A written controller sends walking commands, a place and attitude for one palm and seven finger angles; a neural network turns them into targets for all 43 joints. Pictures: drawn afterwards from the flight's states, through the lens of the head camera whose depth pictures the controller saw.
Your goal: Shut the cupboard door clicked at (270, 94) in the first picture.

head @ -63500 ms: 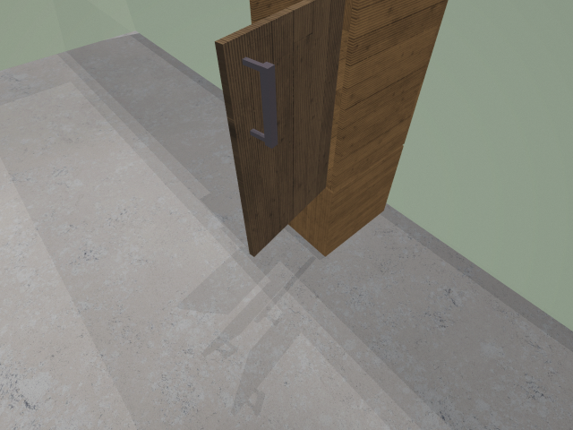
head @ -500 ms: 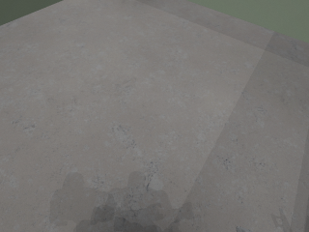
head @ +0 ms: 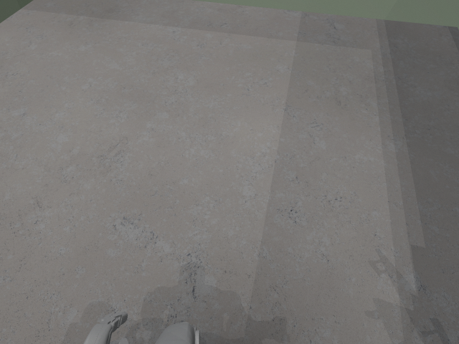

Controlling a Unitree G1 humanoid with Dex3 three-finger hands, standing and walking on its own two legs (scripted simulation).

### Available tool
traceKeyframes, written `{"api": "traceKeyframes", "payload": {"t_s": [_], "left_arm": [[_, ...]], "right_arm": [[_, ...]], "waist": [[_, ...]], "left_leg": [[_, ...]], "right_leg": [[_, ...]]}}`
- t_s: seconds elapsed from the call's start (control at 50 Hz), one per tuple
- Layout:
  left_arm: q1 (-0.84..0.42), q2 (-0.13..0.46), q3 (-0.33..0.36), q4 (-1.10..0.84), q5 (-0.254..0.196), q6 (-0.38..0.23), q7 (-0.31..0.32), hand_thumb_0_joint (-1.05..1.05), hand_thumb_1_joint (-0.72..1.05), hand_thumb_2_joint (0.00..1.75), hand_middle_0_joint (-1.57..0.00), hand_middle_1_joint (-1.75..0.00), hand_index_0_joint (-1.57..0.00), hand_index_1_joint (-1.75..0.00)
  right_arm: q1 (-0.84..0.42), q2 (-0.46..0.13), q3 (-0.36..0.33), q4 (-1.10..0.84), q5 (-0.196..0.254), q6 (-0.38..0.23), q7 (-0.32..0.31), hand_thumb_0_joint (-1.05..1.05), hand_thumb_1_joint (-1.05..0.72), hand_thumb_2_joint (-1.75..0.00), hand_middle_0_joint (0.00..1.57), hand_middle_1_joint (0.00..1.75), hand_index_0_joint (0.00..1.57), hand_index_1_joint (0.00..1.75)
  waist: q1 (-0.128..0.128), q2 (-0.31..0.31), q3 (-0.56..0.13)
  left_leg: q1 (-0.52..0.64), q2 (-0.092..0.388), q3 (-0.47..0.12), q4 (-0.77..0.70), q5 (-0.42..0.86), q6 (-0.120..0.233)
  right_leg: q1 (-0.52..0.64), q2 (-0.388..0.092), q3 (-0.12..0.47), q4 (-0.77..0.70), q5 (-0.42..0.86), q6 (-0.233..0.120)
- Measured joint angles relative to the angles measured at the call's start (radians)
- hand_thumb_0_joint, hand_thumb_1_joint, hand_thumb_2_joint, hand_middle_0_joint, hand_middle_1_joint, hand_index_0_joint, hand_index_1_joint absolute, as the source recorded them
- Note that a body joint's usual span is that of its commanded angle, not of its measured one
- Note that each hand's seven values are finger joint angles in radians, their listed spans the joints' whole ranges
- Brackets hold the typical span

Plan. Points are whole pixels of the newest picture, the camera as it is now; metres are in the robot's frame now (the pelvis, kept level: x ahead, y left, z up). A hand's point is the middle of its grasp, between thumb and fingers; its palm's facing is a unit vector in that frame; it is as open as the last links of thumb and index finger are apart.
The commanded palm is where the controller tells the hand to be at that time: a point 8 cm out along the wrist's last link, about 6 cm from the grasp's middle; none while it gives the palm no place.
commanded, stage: turn to face it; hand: left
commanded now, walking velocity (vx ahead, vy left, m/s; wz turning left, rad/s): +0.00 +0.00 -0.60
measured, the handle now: out of the picture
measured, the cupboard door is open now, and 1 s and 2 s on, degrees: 24 24 24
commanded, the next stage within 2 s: none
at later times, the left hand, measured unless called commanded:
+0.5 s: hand (146, 306) +0.21 +0.18 -0.16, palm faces -0.29 -0.93 -0.24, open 7.4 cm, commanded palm none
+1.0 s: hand (171, 278) +0.26 +0.14 -0.18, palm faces -0.53 -0.83 -0.19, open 7.4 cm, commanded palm none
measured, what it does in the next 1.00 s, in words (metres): steps on the spot, turning right: left foot, then right foot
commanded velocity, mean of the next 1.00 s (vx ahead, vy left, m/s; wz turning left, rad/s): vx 0.00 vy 0.00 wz -0.60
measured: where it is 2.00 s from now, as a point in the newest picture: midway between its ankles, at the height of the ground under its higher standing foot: outside the picture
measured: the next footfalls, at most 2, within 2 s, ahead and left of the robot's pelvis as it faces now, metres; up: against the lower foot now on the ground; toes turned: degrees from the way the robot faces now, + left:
left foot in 0.16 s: +0.09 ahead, +0.14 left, +0.00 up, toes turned -2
right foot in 0.52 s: +0.03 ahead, -0.12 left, +0.00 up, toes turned -24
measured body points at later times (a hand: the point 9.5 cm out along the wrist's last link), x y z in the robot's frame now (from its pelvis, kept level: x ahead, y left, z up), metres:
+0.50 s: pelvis +0.03 +0.01 +0.00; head +0.08 +0.00 +0.44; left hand +0.22 +0.23 -0.14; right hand +0.02 -0.26 -0.14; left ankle +0.05 +0.14 -0.73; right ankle -0.01 -0.10 -0.72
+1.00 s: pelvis +0.08 +0.01 +0.00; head +0.14 +0.02 +0.45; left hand +0.29 +0.19 -0.16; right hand +0.02 -0.25 -0.12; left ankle +0.15 +0.10 -0.73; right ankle -0.03 -0.07 -0.67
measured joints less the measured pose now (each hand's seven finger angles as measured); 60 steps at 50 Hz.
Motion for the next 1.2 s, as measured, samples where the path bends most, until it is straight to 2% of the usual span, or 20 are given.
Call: {"api": "traceKeyframes", "payload": {"t_s": [0.14,0.16,0.18,0.24,0.3,0.36,0.46,0.52,0.54,0.58,0.62,0.66,0.76,0.84,0.88,0.9,0.96,1.02,1.1,1.2], "left_arm": [[0.057,0.004,0.013,0.03,0.004,0.016,-0.008,0.01,0.9,0.89,-0.2,-0.3,-0.2,-0.3],[0.066,0.005,0.016,0.031,0.0,0.02,-0.009,0.01,0.9,0.89,-0.2,-0.3,-0.2,-0.3],[0.071,0.009,0.02,0.031,-0.005,0.024,-0.01,0.01,0.9,0.89,-0.2,-0.3,-0.2,-0.3],[0.069,0.033,0.034,0.039,-0.005,0.034,-0.011,0.01,0.91,0.89,-0.2,-0.3,-0.2,-0.3],[0.057,0.044,0.044,0.043,-0.004,0.041,-0.023,0.01,0.91,0.89,-0.2,-0.3,-0.2,-0.3],[0.042,0.044,0.045,0.033,-0.006,0.043,-0.032,0.01,0.91,0.89,-0.2,-0.3,-0.19,-0.3],[0.016,0.038,0.039,0.019,-0.003,0.037,-0.037,0.01,0.91,0.89,-0.2,-0.3,-0.19,-0.3],[0.015,0.04,0.032,0.002,0.0,0.02,-0.039,0.01,0.91,0.89,-0.2,-0.3,-0.19,-0.3],[0.012,0.037,0.031,0.002,0.003,0.007,-0.034,0.01,0.91,0.89,-0.2,-0.3,-0.19,-0.3],[0.012,0.023,0.022,0.005,0.0,-0.008,-0.022,0.01,0.91,0.89,-0.2,-0.3,-0.19,-0.3],[0.024,0.013,0.017,0.006,-0.001,-0.01,-0.01,0.01,0.91,0.89,-0.2,-0.3,-0.2,-0.3],[0.036,0.01,0.015,0.013,0.0,-0.006,-0.003,0.01,0.91,0.89,-0.2,-0.3,-0.2,-0.3],[0.061,0.009,0.011,0.028,0.002,-0.005,-0.002,0.01,0.91,0.89,-0.2,-0.3,-0.2,-0.3],[0.073,0.013,0.016,0.036,0.004,0.003,-0.003,0.01,0.9,0.89,-0.2,-0.3,-0.2,-0.3],[0.081,0.016,0.02,0.038,-0.002,0.013,-0.004,0.01,0.9,0.89,-0.2,-0.3,-0.2,-0.3],[0.08,0.022,0.023,0.039,-0.006,0.019,-0.005,0.01,0.9,0.89,-0.2,-0.3,-0.2,-0.3],[0.065,0.04,0.034,0.042,-0.003,0.031,-0.011,0.01,0.91,0.89,-0.2,-0.3,-0.2,-0.3],[0.048,0.049,0.044,0.041,-0.003,0.036,-0.024,0.01,0.91,0.89,-0.2,-0.3,-0.2,-0.3],[0.026,0.05,0.047,0.031,-0.005,0.044,-0.034,0.01,0.91,0.89,-0.2,-0.3,-0.19,-0.3],[-0.003,0.042,0.041,0.019,-0.003,0.041,-0.038,0.01,0.91,0.89,-0.2,-0.3,-0.19,-0.3]], "right_arm": [[-0.031,0.028,0.01,-0.042,0.005,-0.031,0.003,0.01,-0.91,-0.9,0.2,0.29,0.2,0.3],[-0.027,0.027,0.013,-0.048,0.005,-0.04,0.002,0.01,-0.91,-0.9,0.2,0.29,0.2,0.3],[-0.024,0.029,0.016,-0.049,0.0,-0.05,0.0,0.01,-0.91,-0.9,0.2,0.29,0.2,0.3],[-0.02,0.049,0.032,-0.05,-0.013,-0.06,-0.004,0.01,-0.91,-0.9,0.2,0.29,0.2,0.3],[-0.004,0.059,0.039,-0.051,-0.019,-0.058,-0.008,0.01,-0.91,-0.9,0.2,0.29,0.2,0.3],[0.007,0.058,0.039,-0.044,-0.02,-0.054,-0.009,0.01,-0.91,-0.9,0.2,0.3,0.2,0.3],[0.021,0.039,0.024,-0.028,-0.019,-0.045,-0.001,0.01,-0.9,-0.9,0.2,0.3,0.2,0.3],[0.039,0.021,0.009,-0.022,-0.012,-0.036,0.005,0.01,-0.9,-0.9,0.2,0.3,0.2,0.3],[0.037,0.012,0.002,-0.016,-0.009,-0.028,0.006,0.01,-0.9,-0.9,0.2,0.3,0.2,0.3],[0.019,-0.007,-0.007,-0.001,-0.004,-0.003,0.002,0.01,-0.91,-0.9,0.2,0.3,0.2,0.3],[0.0,-0.013,-0.011,0.009,-0.002,0.008,-0.001,0.01,-0.91,-0.9,0.2,0.29,0.2,0.3],[-0.012,-0.011,-0.01,0.006,-0.003,0.003,0.002,0.01,-0.91,-0.9,0.2,0.29,0.2,0.3],[-0.035,0.006,-0.002,-0.02,0.001,-0.011,0.004,0.01,-0.91,-0.9,0.2,0.29,0.2,0.3],[-0.048,0.021,0.007,-0.036,0.006,-0.024,0.001,0.01,-0.91,-0.9,0.2,0.29,0.2,0.3],[-0.041,0.023,0.015,-0.048,0.006,-0.039,0.0,0.01,-0.91,-0.9,0.2,0.29,0.2,0.3],[-0.038,0.027,0.017,-0.049,0.001,-0.048,-0.002,0.01,-0.91,-0.9,0.2,0.29,0.2,0.3],[-0.028,0.046,0.034,-0.055,-0.013,-0.058,-0.005,0.01,-0.91,-0.9,0.2,0.29,0.2,0.3],[-0.005,0.056,0.043,-0.055,-0.018,-0.056,-0.01,0.01,-0.91,-0.9,0.2,0.29,0.2,0.3],[0.019,0.058,0.04,-0.042,-0.018,-0.053,-0.01,0.01,-0.91,-0.9,0.2,0.3,0.2,0.3],[0.041,0.041,0.023,-0.018,-0.019,-0.046,-0.001,0.01,-0.9,-0.9,0.2,0.3,0.2,0.3]], "waist": [[0.027,-0.047,-0.015],[0.03,-0.045,-0.022],[0.031,-0.048,-0.027],[0.047,-0.072,-0.019],[0.048,-0.064,-0.011],[0.048,-0.044,-0.004],[0.034,-0.013,-0.004],[0.029,-0.003,-0.018],[0.03,0.005,-0.019],[0.026,0.027,-0.015],[0.027,0.026,-0.017],[0.026,0.014,-0.021],[0.031,-0.022,-0.027],[0.043,-0.047,-0.029],[0.044,-0.049,-0.039],[0.043,-0.057,-0.041],[0.049,-0.076,-0.025],[0.05,-0.069,-0.015],[0.044,-0.048,-0.011],[0.024,-0.015,-0.01]], "left_leg": [[0.079,-0.039,-0.01,-0.363,0.112,0.006],[0.114,-0.038,-0.01,-0.45,0.159,0.014],[0.12,-0.035,-0.003,-0.478,0.214,0.048],[0.128,-0.014,0.042,-0.439,0.156,0.092],[0.174,0.014,0.066,-0.49,0.156,0.085],[0.214,0.04,0.095,-0.536,0.173,0.08],[0.241,0.078,0.153,-0.527,0.152,0.059],[0.226,0.099,0.185,-0.445,0.099,0.035],[0.2,0.102,0.169,-0.374,0.039,0.028],[0.121,0.066,0.075,-0.181,-0.061,0.023],[0.052,0.025,0.022,-0.03,-0.051,0.019],[0.011,0.005,0.006,0.014,-0.004,0.01],[0.002,-0.022,-0.01,-0.117,0.037,-0.001],[0.062,-0.043,-0.016,-0.314,0.071,0.004],[0.127,-0.044,-0.018,-0.481,0.165,0.017],[0.129,-0.044,-0.011,-0.493,0.182,0.043],[0.139,-0.026,0.03,-0.466,0.162,0.096],[0.184,-0.001,0.059,-0.517,0.175,0.098],[0.225,0.032,0.101,-0.567,0.19,0.091],[0.236,0.074,0.154,-0.544,0.165,0.068]], "right_leg": [[-0.014,0.009,0.08,0.017,-0.015,0.025],[-0.026,0.019,0.089,0.039,-0.029,0.032],[-0.045,0.026,0.095,0.075,-0.045,0.032],[-0.141,0.028,0.053,0.353,-0.234,0.038],[-0.192,0.008,-0.017,0.518,-0.241,0.056],[-0.185,-0.018,-0.061,0.469,-0.218,0.062],[-0.118,-0.032,-0.091,0.266,-0.161,0.052],[-0.029,-0.033,-0.102,0.057,-0.002,0.027],[-0.033,-0.028,-0.096,0.056,0.014,0.012],[-0.048,-0.013,-0.085,0.092,-0.024,-0.007],[-0.04,-0.005,-0.061,0.066,-0.027,-0.013],[-0.025,0.001,-0.036,0.019,-0.001,-0.01],[-0.004,0.012,0.022,-0.042,0.032,-0.009],[-0.01,0.024,0.068,-0.025,0.02,0.007],[-0.029,0.038,0.087,0.017,-0.005,0.021],[-0.051,0.04,0.094,0.064,-0.035,0.021],[-0.145,0.038,0.053,0.347,-0.213,0.035],[-0.198,0.014,-0.005,0.524,-0.214,0.057],[-0.194,-0.024,-0.048,0.492,-0.186,0.071],[-0.12,-0.041,-0.076,0.283,-0.156,0.06]]}}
